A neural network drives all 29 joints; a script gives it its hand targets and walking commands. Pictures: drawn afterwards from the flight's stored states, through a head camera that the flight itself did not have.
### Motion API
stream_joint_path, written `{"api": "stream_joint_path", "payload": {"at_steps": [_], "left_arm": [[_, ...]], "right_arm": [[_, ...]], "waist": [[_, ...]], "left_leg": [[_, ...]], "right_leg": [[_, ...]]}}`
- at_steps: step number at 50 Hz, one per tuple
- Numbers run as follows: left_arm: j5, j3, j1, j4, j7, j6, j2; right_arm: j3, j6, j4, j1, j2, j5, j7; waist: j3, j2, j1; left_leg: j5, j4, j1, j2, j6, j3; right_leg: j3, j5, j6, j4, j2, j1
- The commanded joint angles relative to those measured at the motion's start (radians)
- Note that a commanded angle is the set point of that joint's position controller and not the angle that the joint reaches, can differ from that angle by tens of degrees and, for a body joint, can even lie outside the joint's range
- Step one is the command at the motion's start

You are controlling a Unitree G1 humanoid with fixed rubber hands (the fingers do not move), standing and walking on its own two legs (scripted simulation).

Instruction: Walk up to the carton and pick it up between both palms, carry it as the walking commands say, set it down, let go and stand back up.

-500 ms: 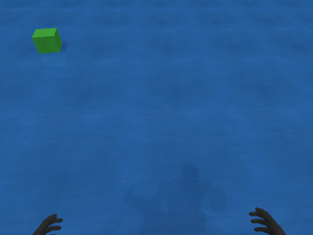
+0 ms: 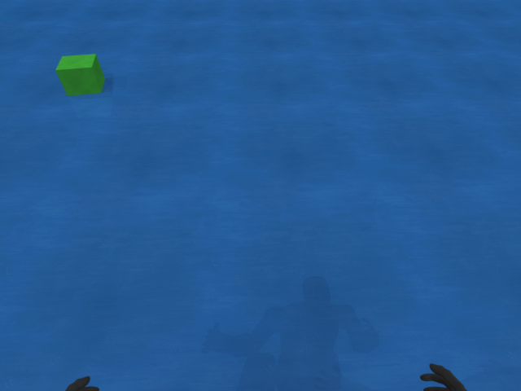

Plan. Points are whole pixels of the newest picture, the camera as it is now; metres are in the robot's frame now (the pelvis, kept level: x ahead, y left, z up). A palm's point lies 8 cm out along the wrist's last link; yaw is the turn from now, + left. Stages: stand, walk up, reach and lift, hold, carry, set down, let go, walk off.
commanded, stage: stand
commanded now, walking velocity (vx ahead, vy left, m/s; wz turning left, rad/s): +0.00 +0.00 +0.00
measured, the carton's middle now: (81, 74) +2.45 +1.30 -0.67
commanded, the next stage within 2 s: walk up in 0.64 s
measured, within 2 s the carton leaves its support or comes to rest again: neither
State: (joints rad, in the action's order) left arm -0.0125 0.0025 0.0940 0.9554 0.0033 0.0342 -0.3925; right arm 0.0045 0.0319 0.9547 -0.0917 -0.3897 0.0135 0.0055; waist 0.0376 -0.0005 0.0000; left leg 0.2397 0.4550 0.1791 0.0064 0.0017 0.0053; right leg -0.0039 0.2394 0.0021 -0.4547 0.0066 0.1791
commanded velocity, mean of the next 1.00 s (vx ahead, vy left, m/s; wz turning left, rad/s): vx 0.09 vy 0.03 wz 0.09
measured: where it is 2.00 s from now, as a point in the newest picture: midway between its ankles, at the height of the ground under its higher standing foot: (191, 340)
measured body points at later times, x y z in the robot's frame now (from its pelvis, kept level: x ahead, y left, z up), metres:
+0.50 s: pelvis +0.00 +0.00 +0.01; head +0.00 +0.00 +0.46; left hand +0.11 +0.31 -0.11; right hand +0.11 -0.32 -0.11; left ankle +0.01 +0.12 -0.74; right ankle +0.01 -0.12 -0.74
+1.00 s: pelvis +0.02 +0.01 +0.00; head +0.04 +0.00 +0.45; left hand +0.06 +0.33 -0.11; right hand +0.16 -0.28 -0.11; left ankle +0.01 +0.15 -0.67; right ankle +0.01 -0.13 -0.74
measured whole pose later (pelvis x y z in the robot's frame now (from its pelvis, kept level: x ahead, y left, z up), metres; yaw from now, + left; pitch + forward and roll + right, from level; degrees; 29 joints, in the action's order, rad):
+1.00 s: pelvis +0.02 +0.01 +0.00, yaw +6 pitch -1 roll +0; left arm -0.02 -0.05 0.20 0.96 -0.04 0.01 -0.36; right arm 0.07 -0.06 0.87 -0.13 -0.38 0.05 0.09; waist 0.05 0.02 0.00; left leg 0.31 1.01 0.49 0.02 0.03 -0.03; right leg -0.11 0.24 0.03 -0.41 0.08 0.15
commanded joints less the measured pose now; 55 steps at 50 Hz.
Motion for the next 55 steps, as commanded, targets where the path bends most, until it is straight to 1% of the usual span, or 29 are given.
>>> {"api": "stream_joint_path", "payload": {"at_steps": [1, 17, 41, 42, 43, 44, 45, 46, 47, 48, 49, 50, 51, 52, 53, 55], "left_arm": [[0.001, -0.033, -0.047, -0.028, -0.005, 0.010, -0.169], [0.001, -0.029, -0.056, 0.037, -0.006, 0.002, -0.174], [0.002, -0.030, -0.051, 0.060, -0.009, -0.004, -0.178], [-0.027, -0.097, -0.126, -0.025, 0.044, -0.075, -0.127], [-0.002, -0.081, 0.008, -0.018, -0.009, -0.080, -0.134], [-0.005, -0.084, 0.228, 0.023, -0.026, -0.066, -0.140], [-0.003, -0.117, 0.348, 0.060, -0.048, -0.051, -0.224], [-0.017, -0.103, 0.250, 0.015, -0.069, -0.033, -0.238], [-0.013, -0.102, 0.158, -0.016, -0.063, -0.027, -0.224], [-0.009, -0.100, 0.134, -0.024, -0.052, -0.024, -0.194], [-0.011, -0.098, 0.135, -0.032, -0.044, -0.016, -0.167], [-0.014, -0.095, 0.131, -0.050, -0.040, -0.009, -0.148], [-0.015, -0.096, 0.143, -0.056, -0.035, -0.003, -0.135], [-0.019, -0.096, 0.163, -0.057, -0.032, 0.004, -0.129], [-0.022, -0.098, 0.183, -0.058, -0.029, 0.008, -0.130], [-0.024, -0.103, 0.185, -0.070, -0.020, 0.014, -0.142]], "right_arm": [[0.033, 0.009, -0.027, 0.048, -0.168, -0.001, -0.004], [0.031, 0.004, 0.042, 0.056, -0.175, -0.001, -0.006], [0.029, -0.001, 0.063, 0.050, -0.180, -0.003, -0.009], [0.107, -0.070, 0.092, -0.238, -0.216, 0.024, -0.048], [0.094, -0.095, -0.023, 0.047, -0.209, 0.017, 0.011], [0.095, -0.101, -0.147, 0.240, -0.174, 0.026, 0.067], [0.059, -0.099, -0.232, 0.341, -0.052, 0.026, 0.084], [0.054, -0.091, -0.245, 0.263, -0.027, 0.048, 0.079], [0.074, -0.079, -0.201, 0.138, -0.045, 0.052, 0.078], [0.086, -0.073, -0.181, 0.048, -0.063, 0.049, 0.084], [0.090, -0.076, -0.176, 0.030, -0.072, 0.042, 0.098], [0.087, -0.079, -0.184, 0.035, -0.068, 0.036, 0.107], [0.078, -0.081, -0.196, 0.056, -0.050, 0.030, 0.113], [0.069, -0.081, -0.211, 0.082, -0.030, 0.022, 0.117], [0.060, -0.081, -0.225, 0.107, -0.013, 0.016, 0.121], [0.046, -0.077, -0.244, 0.135, 0.009, 0.004, 0.126]], "waist": [[-0.063, 0.001, 0.000], [-0.053, 0.001, 0.001], [-0.056, 0.001, 0.001], [-0.027, -0.010, -0.123], [0.034, 0.254, 0.007], [0.042, 0.167, 0.153], [0.041, -0.251, 0.217], [0.059, -0.166, 0.157], [0.033, -0.097, 0.079], [0.009, -0.093, 0.039], [0.008, -0.099, 0.027], [0.024, -0.109, 0.026], [0.044, -0.125, 0.035], [0.066, -0.141, 0.047], [0.079, -0.155, 0.057], [0.081, -0.188, 0.061]], "left_leg": [[-0.131, -0.100, -0.018, 0.103, -0.037, -0.096], [-0.118, -0.149, -0.040, 0.113, -0.030, -0.097], [-0.155, -0.164, -0.059, 0.120, -0.029, -0.093], [0.462, -0.252, -0.234, 0.346, -0.061, -0.381], [0.460, -0.147, 0.216, 0.161, -0.124, -0.273], [0.425, -0.028, 0.593, 0.065, -0.029, -0.151], [0.249, 0.387, 0.742, -0.040, 0.000, -0.057], [0.133, 0.543, 0.707, 0.077, 0.020, -0.124], [0.101, 0.616, 0.600, 0.091, 0.035, -0.123], [0.081, 0.648, 0.528, 0.099, 0.036, -0.134], [0.061, 0.685, 0.497, 0.101, 0.037, -0.118], [0.041, 0.688, 0.495, 0.106, 0.042, -0.092], [0.022, 0.637, 0.496, 0.112, 0.045, -0.067], [0.016, 0.564, 0.489, 0.114, 0.049, -0.044], [0.017, 0.493, 0.468, 0.113, 0.051, -0.023], [0.014, 0.354, 0.371, 0.103, 0.044, 0.015]], "right_leg": [[0.097, -0.139, -0.041, 0.098, 0.104, -0.022], [0.099, -0.124, -0.034, 0.148, 0.113, -0.038], [0.098, -0.163, -0.032, 0.162, 0.118, -0.057], [-0.068, 0.338, -0.001, -0.195, 0.034, 0.292], [0.021, 0.326, -0.002, -0.185, 0.127, 0.018], [0.069, 0.308, -0.038, 0.115, 0.198, -0.324], [0.410, 0.442, -0.067, 0.328, 0.438, -0.365], [0.440, 0.437, -0.098, 0.372, 0.550, -0.246], [0.407, 0.452, -0.093, 0.367, 0.511, -0.150], [0.318, 0.419, -0.093, 0.344, 0.477, -0.126], [0.239, 0.379, -0.087, 0.337, 0.439, -0.122], [0.158, 0.318, -0.075, 0.331, 0.408, -0.111], [0.093, 0.256, -0.064, 0.327, 0.386, -0.107], [0.039, 0.183, -0.059, 0.322, 0.375, -0.100], [0.004, 0.123, -0.058, 0.315, 0.369, -0.089], [-0.064, 0.095, -0.047, 0.305, 0.351, -0.042]]}}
